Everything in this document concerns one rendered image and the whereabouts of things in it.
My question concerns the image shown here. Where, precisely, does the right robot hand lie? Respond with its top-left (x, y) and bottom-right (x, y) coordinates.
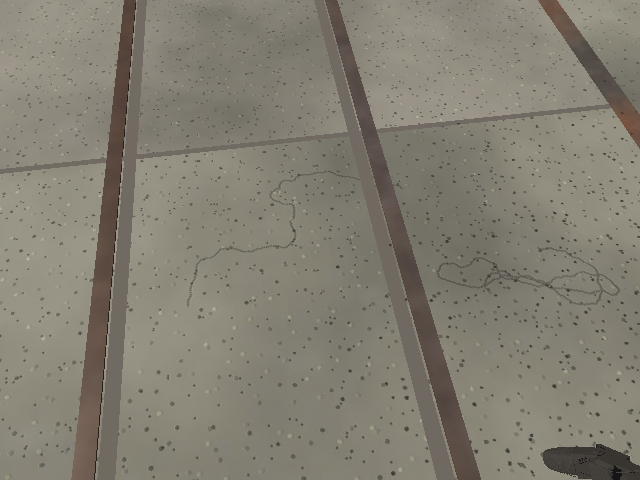
top-left (543, 444), bottom-right (640, 480)

